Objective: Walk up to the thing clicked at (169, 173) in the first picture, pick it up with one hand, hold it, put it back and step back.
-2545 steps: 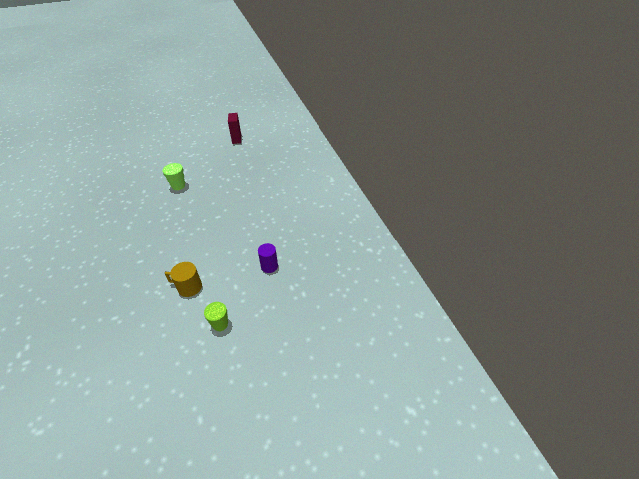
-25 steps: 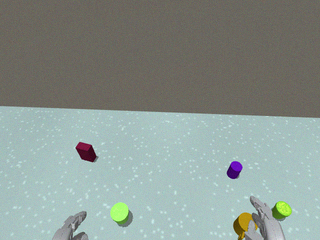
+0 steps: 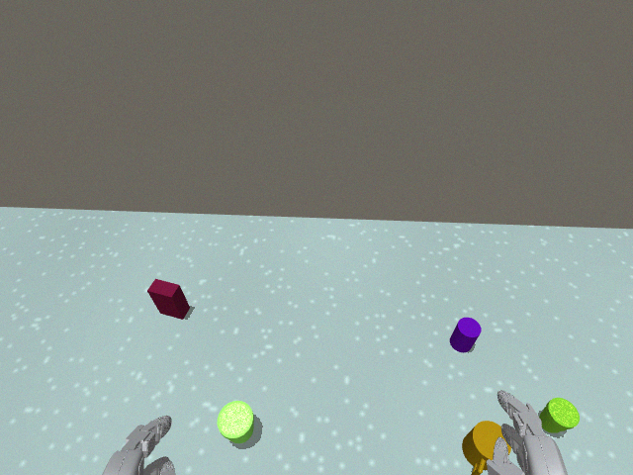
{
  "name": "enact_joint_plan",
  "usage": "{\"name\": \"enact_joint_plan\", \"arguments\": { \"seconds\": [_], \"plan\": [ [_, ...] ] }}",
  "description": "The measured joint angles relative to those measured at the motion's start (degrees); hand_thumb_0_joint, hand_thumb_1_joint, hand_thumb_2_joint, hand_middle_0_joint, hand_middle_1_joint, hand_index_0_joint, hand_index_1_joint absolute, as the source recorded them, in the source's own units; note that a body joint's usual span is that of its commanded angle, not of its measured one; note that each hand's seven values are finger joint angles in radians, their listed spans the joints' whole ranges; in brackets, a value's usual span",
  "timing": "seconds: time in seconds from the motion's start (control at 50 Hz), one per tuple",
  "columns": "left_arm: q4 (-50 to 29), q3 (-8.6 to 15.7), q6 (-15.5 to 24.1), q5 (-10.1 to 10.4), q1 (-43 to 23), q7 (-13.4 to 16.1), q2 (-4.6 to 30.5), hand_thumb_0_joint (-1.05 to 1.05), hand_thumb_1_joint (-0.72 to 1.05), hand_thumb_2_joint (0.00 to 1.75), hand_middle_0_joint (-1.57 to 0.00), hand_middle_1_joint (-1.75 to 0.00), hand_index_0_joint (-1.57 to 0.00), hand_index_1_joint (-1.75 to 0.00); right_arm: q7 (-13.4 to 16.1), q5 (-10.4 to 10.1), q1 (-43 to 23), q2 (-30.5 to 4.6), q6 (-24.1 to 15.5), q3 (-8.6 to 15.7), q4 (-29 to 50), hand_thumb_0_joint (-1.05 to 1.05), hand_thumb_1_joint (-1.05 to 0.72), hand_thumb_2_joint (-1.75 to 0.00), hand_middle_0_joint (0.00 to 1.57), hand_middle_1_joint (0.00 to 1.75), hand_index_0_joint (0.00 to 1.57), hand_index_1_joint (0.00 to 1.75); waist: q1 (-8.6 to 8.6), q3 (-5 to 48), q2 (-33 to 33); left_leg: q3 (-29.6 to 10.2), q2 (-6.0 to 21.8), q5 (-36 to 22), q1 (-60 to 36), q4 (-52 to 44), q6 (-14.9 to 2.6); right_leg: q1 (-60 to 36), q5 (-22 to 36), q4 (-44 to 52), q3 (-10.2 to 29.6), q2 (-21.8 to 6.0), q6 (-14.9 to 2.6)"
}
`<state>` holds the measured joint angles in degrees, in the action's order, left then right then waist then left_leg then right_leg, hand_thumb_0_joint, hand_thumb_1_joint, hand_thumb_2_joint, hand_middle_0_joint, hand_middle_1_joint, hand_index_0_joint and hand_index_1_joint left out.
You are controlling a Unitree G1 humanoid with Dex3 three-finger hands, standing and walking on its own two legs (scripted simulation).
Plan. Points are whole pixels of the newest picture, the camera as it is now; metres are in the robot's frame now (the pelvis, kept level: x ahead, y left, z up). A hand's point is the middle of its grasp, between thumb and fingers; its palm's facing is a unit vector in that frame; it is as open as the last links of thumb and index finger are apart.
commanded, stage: home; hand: left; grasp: from above
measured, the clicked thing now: (238, 425) +0.42 +0.23 -0.66
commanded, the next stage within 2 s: stand in 0.44 s
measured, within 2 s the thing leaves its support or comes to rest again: neither
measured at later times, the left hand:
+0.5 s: hand out of the picture +0.16 +0.18 -0.04, palm faces +0.04 -0.98 -0.20, open 7.4 cm
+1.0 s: hand out of the picture +0.06 +0.24 -0.11, palm faces +0.03 -0.95 -0.32, open 7.4 cm
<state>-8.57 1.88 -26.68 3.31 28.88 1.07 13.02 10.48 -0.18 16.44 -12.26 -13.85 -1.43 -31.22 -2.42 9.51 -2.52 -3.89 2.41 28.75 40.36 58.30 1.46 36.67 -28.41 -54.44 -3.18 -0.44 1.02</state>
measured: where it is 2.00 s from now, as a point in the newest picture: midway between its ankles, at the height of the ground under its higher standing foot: outside the picture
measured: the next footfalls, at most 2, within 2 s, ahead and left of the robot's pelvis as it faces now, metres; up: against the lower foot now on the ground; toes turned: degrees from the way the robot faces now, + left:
none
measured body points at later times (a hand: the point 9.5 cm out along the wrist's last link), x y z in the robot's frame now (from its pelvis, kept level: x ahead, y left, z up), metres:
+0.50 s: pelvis +0.00 +0.00 +0.00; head +0.02 +0.00 +0.45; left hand +0.16 +0.23 -0.03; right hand +0.16 -0.25 -0.06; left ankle +0.00 +0.13 -0.68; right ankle -0.01 -0.13 -0.68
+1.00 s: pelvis -0.01 +0.01 +0.05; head +0.00 +0.01 +0.50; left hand +0.05 +0.29 -0.09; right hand +0.07 -0.28 -0.08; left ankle +0.00 +0.13 -0.68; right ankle -0.01 -0.13 -0.68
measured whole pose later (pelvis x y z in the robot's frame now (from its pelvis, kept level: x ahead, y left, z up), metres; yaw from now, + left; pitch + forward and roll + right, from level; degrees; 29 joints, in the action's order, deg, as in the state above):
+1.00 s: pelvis -0.01 +0.01 +0.05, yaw +0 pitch -2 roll +0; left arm 52.0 2.8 -1.6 -2.1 14.0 1.7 16.0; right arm 0.9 2.8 11.9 -16.2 -0.8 2.8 -55.2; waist 0.9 -2.2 0.1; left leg -0.9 0.7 18.4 16.4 36.3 0.4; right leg 14.7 -19.1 -35.3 -0.9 -2.3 1.7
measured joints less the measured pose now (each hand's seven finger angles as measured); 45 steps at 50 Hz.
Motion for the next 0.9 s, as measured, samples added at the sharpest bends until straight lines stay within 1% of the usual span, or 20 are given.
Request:
{"name": "enact_joint_plan", "arguments": {
  "seconds": [0.24, 0.54, 0.56, 0.6, 0.62, 0.64, 0.66, 0.7, 0.76, 0.84, 0.9],
  "plan": [
    [-0.2, 0.0, 0.2, 0.0, 0.2, 0.0, 0.1, 0.01, 0.90, 0.90, -0.20, -0.30, -0.20, -0.30, -0.3, 0.0, -0.2, -0.1, 0.7, 0.4, 0.3, 0.01, -0.90, -0.90, 0.20, 0.30, 0.20, 0.30, -0.12, 0.2, 0.0, -0.1, 0.1, 0.4, -0.5, -0.1, 0.18, -0.5, -0.4, 0.0, -0.1, 0.1, -0.14],
    [-0.1, 0.1, 0.2, 0.0, 0.3, 0.0, -0.1, 0.01, 0.90, 0.90, -0.20, -0.30, -0.20, -0.29, -0.6, -0.2, 0.0, 0.1, 1.2, 0.2, 0.9, 0.01, -0.90, -0.90, 0.20, 0.30, 0.20, 0.30, -0.10, 0.0, 0.0, -0.2, 0.0, 0.0, 0.1, 0.3, 0.16, 0.1, -0.1, -0.3, -0.1, 0.1, -0.16],
    [2.9, -0.6, 3.1, -1.2, -1.3, 0.3, 0.2, 0.01, 0.90, 0.90, -0.20, -0.30, -0.20, -0.29, -1.1, 1.4, -0.9, 0.1, 1.3, 0.7, -0.4, 0.01, -0.90, -0.90, 0.20, 0.30, 0.20, 0.30, 0.43, -1.7, 0.3, 0.1, 0.0, -0.1, -1.4, -0.1, 0.05, -1.2, 0.0, -0.2, 0.2, 0.0, -0.19],
    [14.2, -1.5, 10.8, -3.9, -7.3, 0.8, 1.3, 0.01, 0.90, 0.90, -0.20, -0.30, -0.20, -0.30, -3.6, 4.1, -3.7, -0.7, 4.5, 0.8, -5.4, 0.01, -0.90, -0.90, 0.20, 0.30, 0.20, 0.30, 2.19, -5.4, 1.8, 1.3, -0.5, -1.3, -5.6, -2.5, -0.28, -4.4, 0.6, 0.7, 1.2, -0.6, -0.35],
    [19.6, -1.5, 13.4, -4.8, -9.8, 0.9, 1.7, 0.01, 0.90, 0.90, -0.20, -0.30, -0.20, -0.30, -5.0, 4.9, -4.9, -1.3, 6.4, 0.6, -7.6, 0.01, -0.90, -0.90, 0.20, 0.30, 0.20, 0.30, 2.74, -6.5, 2.4, 1.8, -0.8, -2.0, -7.1, -3.8, -0.36, -5.5, 1.0, 1.4, 1.6, -0.9, -0.41],
    [24.2, -1.4, 15.4, -5.4, -11.9, 0.9, 2.0, 0.01, 0.90, 0.90, -0.20, -0.30, -0.20, -0.30, -6.2, 5.3, -5.7, -1.8, 7.8, 0.5, -9.3, 0.01, -0.90, -0.90, 0.20, 0.30, 0.20, 0.30, 3.05, -7.4, 2.8, 2.0, -1.1, -2.7, -8.3, -5.1, -0.42, -6.5, 1.5, 2.1, 1.8, -1.2, -0.40],
    [28.2, -1.2, 17.0, -5.8, -13.4, 0.9, 2.5, 0.01, 0.90, 0.90, -0.20, -0.30, -0.20, -0.30, -7.2, 5.1, -6.2, -2.2, 8.8, 0.7, -10.7, 0.01, -0.90, -0.90, 0.20, 0.30, 0.20, 0.30, 3.20, -8.3, 3.0, 2.2, -1.3, -3.3, -9.6, -6.2, -0.50, -7.6, 1.9, 2.9, 2.0, -1.4, -0.33],
    [34.2, -0.6, 19.2, -6.0, -15.0, 0.7, 3.2, 0.01, 0.90, 0.90, -0.20, -0.30, -0.20, -0.30, -8.7, 4.4, -6.7, -2.7, 10.1, 1.5, -12.8, 0.01, -0.90, -0.90, 0.20, 0.30, 0.21, 0.30, 3.46, -9.7, 3.6, 2.7, -1.7, -4.5, -11.9, -8.5, -0.59, -9.4, 2.7, 4.3, 2.5, -1.8, -0.16],
    [41.2, 0.3, 21.4, -5.9, -15.6, 0.7, 3.8, 0.01, 0.90, 0.90, -0.20, -0.30, -0.20, -0.30, -9.7, 3.6, -6.4, -3.3, 11.2, 3.0, -15.2, 0.01, -0.90, -0.90, 0.20, 0.30, 0.21, 0.30, 3.50, -10.7, 3.9, 3.1, -1.8, -5.7, -14.7, -11.2, -0.68, -11.9, 3.8, 6.7, 2.8, -1.9, 0.05],
    [49.4, 1.0, 23.0, -6.0, -15.3, 0.7, 3.8, 0.01, 0.90, 0.90, -0.20, -0.30, -0.20, -0.30, -10.1, 3.6, -5.3, -4.1, 12.2, 4.3, -18.4, 0.01, -0.90, -0.90, 0.20, 0.30, 0.20, 0.30, 3.28, -10.9, 3.4, 3.1, -1.8, -6.9, -17.8, -14.3, -0.92, -15.3, 5.4, 10.5, 2.7, -1.9, 0.36],
    [54.3, 1.1, 23.9, -5.9, -15.0, 0.6, 3.5, 0.01, 0.90, 0.90, -0.20, -0.30, -0.20, -0.30, -9.9, 3.5, -4.6, -4.3, 12.7, 4.6, -20.6, 0.01, -0.90, -0.90, 0.20, 0.30, 0.20, 0.30, 3.23, -11.0, 3.0, 3.1, -1.7, -8.0, -20.1, -17.0, -1.00, -17.9, 6.8, 13.7, 2.5, -1.8, 0.52]
  ]
}}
